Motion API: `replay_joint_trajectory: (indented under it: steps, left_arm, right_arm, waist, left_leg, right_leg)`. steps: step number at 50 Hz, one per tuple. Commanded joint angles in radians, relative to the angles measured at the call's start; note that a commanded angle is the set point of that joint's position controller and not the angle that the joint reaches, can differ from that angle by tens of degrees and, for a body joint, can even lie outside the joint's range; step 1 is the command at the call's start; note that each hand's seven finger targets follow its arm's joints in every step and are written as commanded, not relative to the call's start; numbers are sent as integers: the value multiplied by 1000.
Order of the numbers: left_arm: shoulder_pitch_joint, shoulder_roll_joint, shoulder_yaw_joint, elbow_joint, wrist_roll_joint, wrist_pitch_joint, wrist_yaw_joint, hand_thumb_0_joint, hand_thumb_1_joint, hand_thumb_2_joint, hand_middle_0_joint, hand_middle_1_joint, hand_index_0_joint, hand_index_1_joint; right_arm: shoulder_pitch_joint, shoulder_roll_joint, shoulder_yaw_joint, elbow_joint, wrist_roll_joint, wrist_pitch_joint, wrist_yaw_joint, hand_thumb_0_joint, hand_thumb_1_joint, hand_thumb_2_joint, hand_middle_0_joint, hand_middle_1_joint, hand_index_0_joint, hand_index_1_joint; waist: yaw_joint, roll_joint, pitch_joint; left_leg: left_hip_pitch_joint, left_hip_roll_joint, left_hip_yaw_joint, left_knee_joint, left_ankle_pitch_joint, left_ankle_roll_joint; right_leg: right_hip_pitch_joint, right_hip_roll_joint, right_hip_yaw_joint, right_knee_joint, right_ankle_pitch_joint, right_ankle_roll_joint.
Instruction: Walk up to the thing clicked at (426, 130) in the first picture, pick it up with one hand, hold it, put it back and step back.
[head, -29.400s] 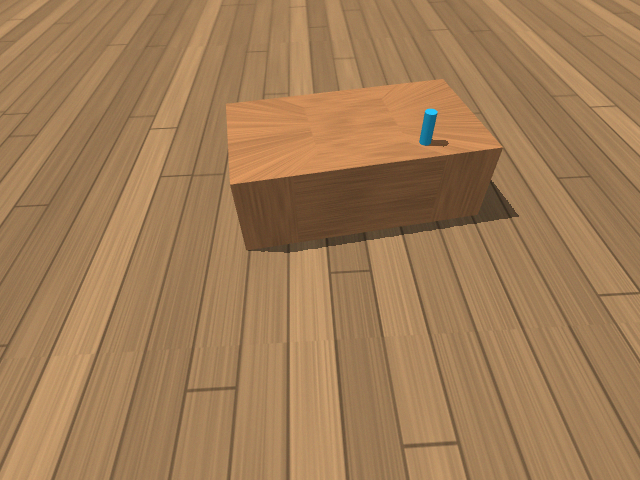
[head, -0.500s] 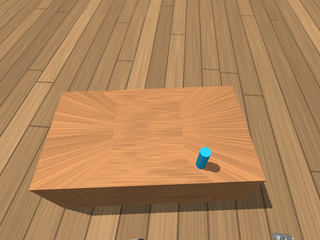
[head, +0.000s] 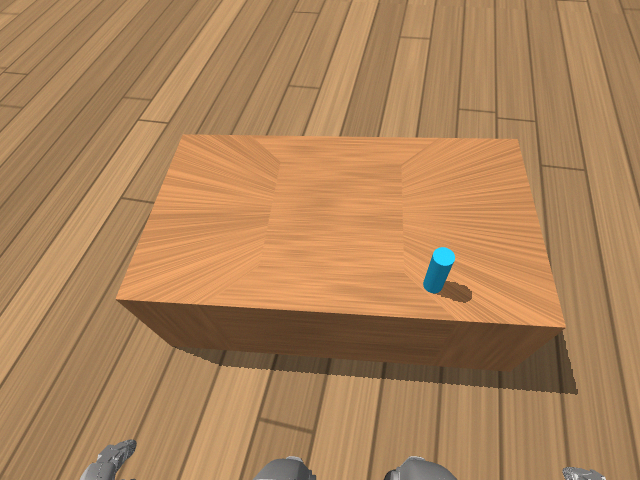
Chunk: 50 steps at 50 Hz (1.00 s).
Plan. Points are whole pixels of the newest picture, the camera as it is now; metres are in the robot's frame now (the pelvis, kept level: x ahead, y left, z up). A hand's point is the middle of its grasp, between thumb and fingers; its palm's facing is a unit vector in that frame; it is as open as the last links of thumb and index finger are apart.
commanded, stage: step back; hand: right
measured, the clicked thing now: (438, 271) +0.55 -0.21 -0.33
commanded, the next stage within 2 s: none
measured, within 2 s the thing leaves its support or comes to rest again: neither
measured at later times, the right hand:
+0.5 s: hand out of the picture -0.02 -0.21 -0.13, palm faces +0.05 +0.92 -0.38, open 7.4 cm
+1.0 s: hand out of the picture -0.27 -0.20 -0.16, palm faces -0.01 +0.91 -0.40, open 7.4 cm
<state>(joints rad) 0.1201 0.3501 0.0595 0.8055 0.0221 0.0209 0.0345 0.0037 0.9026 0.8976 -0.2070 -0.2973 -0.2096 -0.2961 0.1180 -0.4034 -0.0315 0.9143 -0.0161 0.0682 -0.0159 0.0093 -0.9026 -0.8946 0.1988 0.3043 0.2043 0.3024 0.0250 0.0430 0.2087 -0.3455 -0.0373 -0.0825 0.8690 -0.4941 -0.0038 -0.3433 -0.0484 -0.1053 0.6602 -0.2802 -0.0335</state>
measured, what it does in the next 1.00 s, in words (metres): walks backwards: left foot, then right foot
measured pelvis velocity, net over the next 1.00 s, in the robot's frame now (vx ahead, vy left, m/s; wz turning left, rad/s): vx -0.31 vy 0.07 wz -0.03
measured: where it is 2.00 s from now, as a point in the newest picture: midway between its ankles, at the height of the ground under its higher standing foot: outside the picture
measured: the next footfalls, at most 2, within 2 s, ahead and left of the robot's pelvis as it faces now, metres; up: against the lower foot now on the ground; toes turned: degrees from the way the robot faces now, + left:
left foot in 0.06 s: +0.02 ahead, +0.13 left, +0.00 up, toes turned -1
right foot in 0.56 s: -0.19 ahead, -0.08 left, +0.00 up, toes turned -8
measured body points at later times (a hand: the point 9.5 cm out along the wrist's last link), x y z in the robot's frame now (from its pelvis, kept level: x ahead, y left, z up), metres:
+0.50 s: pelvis -0.15 +0.05 +0.00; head -0.08 +0.05 +0.44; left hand -0.07 +0.37 -0.12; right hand -0.03 -0.26 -0.11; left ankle -0.02 +0.13 -0.72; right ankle -0.21 -0.08 -0.69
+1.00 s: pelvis -0.31 +0.07 -0.01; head -0.24 +0.07 +0.44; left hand -0.14 +0.38 -0.11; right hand -0.27 -0.25 -0.13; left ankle -0.32 +0.19 -0.73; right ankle -0.23 -0.07 -0.72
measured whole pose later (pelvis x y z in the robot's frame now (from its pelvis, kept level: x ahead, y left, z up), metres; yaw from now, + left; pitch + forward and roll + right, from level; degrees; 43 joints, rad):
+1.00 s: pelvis -0.31 +0.07 -0.01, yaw -2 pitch -3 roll +2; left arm 0.07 0.40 0.07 0.75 0.03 0.05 0.03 0.00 0.90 0.90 -0.21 -0.30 -0.21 -0.30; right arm 0.21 -0.37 -0.05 0.92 -0.03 0.06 -0.01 0.01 -0.90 -0.89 0.20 0.30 0.20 0.30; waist -0.01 -0.04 0.20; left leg -0.24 -0.06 -0.01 0.68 -0.39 0.01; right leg -0.43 -0.11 -0.05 0.72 -0.25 0.01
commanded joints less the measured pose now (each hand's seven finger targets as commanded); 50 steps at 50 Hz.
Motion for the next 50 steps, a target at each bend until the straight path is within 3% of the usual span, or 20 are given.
replay_joint_trajectory:
  steps: [1,3,4,5,6,7,11,16,20,27,28,30,31,32,34,36,39,43,48,50]
  left_arm:
    - [-3,309,88,-73,-3,-9,9,0,900,900,-200,-300,-200,-300]
    - [-56,300,79,-87,-9,-5,4,0,900,900,-200,-300,-200,-300]
    - [-47,269,72,-87,-12,0,2,0,900,900,-200,-300,-200,-300]
    - [-19,216,60,-90,-18,0,2,0,900,900,-200,-300,-200,-300]
    - [-55,246,78,-70,-17,5,16,0,900,900,-200,-300,-200,-300]
    - [-35,264,82,-45,-6,7,18,0,900,900,-200,-300,-200,-300]
    - [120,241,85,14,-23,15,5,0,900,900,-200,-300,-200,-300]
    - [134,214,72,0,-10,-1,1,0,900,900,-200,-300,-200,-300]
    - [121,220,67,-11,-11,0,-6,0,900,900,-200,-300,-200,-300]
    - [370,231,80,97,-3,6,-26,0,900,900,-200,-300,-200,-300]
    - [369,244,88,107,12,4,-26,0,900,900,-200,-300,-200,-300]
    - [231,398,128,22,34,10,-26,0,900,900,-200,-300,-200,-300]
    - [80,443,127,-43,36,4,-13,0,900,900,-200,-300,-200,-300]
    - [5,399,120,-72,34,-5,-6,0,900,900,-200,-300,-200,-300]
    - [-90,273,91,-82,25,-16,-3,0,900,900,-200,-300,-200,-300]
    - [-33,248,94,-74,19,-17,-6,0,900,900,-200,-300,-200,-300]
    - [97,233,90,-74,25,-14,4,0,900,900,-200,-300,-200,-300]
    - [138,264,98,-75,18,0,18,0,900,900,-200,-300,-200,-300]
    - [-18,278,74,-113,-6,23,7,0,900,900,-200,-300,-200,-300]
    - [-27,198,53,-128,-20,25,4,0,900,900,-200,-300,-200,-300]
  right_arm:
    - [86,-183,-65,-57,-6,-26,4,0,-900,-900,200,300,200,300]
    - [154,-196,-81,-33,-11,-26,14,0,-900,-900,200,300,200,300]
    - [148,-217,-88,-43,-20,-28,17,0,-900,-900,200,300,200,300]
    - [96,-294,-103,-66,-28,-31,21,0,-900,-900,200,300,200,300]
    - [47,-361,-112,-83,-19,-30,25,0,-900,-900,200,300,200,300]
    - [-13,-336,-107,-90,-23,-34,17,0,-900,-900,200,300,200,300]
    - [-130,-201,-69,-129,-26,-39,3,0,-900,-900,200,300,200,300]
    - [-22,-172,-70,-120,-3,-47,-1,0,-900,-900,200,300,200,300]
    - [-4,-205,-82,-135,-10,-36,5,0,-900,-900,200,300,200,300]
    - [-80,-261,-106,-165,-9,-7,9,0,-900,-900,200,300,200,300]
    - [-82,-228,-98,-164,-2,-8,12,0,-900,-900,200,300,200,300]
    - [-117,-149,-84,-177,8,-8,8,0,-900,-900,200,300,200,300]
    - [-101,-207,-106,-168,-3,-2,-5,0,-900,-900,200,300,200,300]
    - [-46,-243,-114,-139,4,-1,2,0,-900,-900,200,300,200,300]
    - [86,-183,-93,-74,17,-10,5,0,-900,-900,200,300,200,300]
    - [106,-147,-69,-72,8,-20,-7,0,-900,-900,200,300,200,300]
    - [57,-151,-58,-104,8,-34,-15,0,-900,-900,200,300,200,300]
    - [39,-145,-56,-124,-6,-43,-19,0,-900,-900,200,300,200,300]
    - [222,-180,-83,-40,-11,-40,-7,0,-900,-900,200,300,200,300]
    - [167,-301,-109,-69,-30,-38,-3,0,-900,-900,200,300,200,300]
  waist:
    - [-17,-228,-286]
    - [-65,-170,-293]
    - [-80,-64,-273]
    - [-62,186,-250]
    - [-88,265,-236]
    - [-69,208,-188]
    - [33,62,-119]
    - [-29,98,-239]
    - [-64,114,-264]
    - [19,137,-312]
    - [24,84,-291]
    - [66,-389,-122]
    - [42,-385,-19]
    - [-7,-315,-4]
    - [-103,-157,-84]
    - [-74,-180,-148]
    - [21,-209,-191]
    - [55,-276,-260]
    - [-50,-178,-312]
    - [-36,171,-267]
  left_leg:
    - [37,14,68,-132,67,21]
    - [168,26,75,-260,218,46]
    - [149,115,-56,-381,250,94]
    - [163,312,-349,-512,381,183]
    - [0,408,-468,-601,317,296]
    - [-78,428,-512,-625,214,325]
    - [13,249,-153,-563,301,174]
    - [315,274,-126,-482,474,235]
    - [312,290,-114,-490,386,251]
    - [29,292,-108,-532,9,156]
    - [-72,243,-75,-491,-25,90]
    - [-206,-62,50,23,-56,-26]
    - [-134,-9,-103,274,-57,-37]
    - [-89,-13,-140,354,-6,-29]
    - [-133,-109,-124,356,111,-15]
    - [-149,-126,-83,368,110,-21]
    - [-257,-73,-46,192,38,-38]
    - [-198,11,-16,-14,-59,-30]
    - [142,10,104,-435,282,22]
    - [187,317,-332,-504,548,162]
  right_leg:
    - [188,-261,292,-128,496,-172]
    - [45,-239,270,-91,279,-120]
    - [-12,-161,231,19,123,-69]
    - [-159,52,138,211,-169,-5]
    - [-99,149,193,453,-410,6]
    - [-91,136,261,583,-389,8]
    - [-196,162,294,655,-163,8]
    - [-211,118,251,516,-164,85]
    - [-118,90,207,320,-217,89]
    - [228,47,67,-133,-87,5]
    - [272,39,108,-161,-110,-23]
    - [-76,-324,658,-482,-444,-208]
    - [-323,-436,759,-547,-483,-294]
    - [-363,-396,670,-523,-421,-269]
    - [-124,-153,260,-340,36,-115]
    - [-8,-104,192,-290,213,-55]
    - [275,-162,247,-211,335,-112]
    - [399,-264,320,-142,533,-177]
    - [161,-200,234,-22,375,-92]
    - [-120,48,94,251,-113,5]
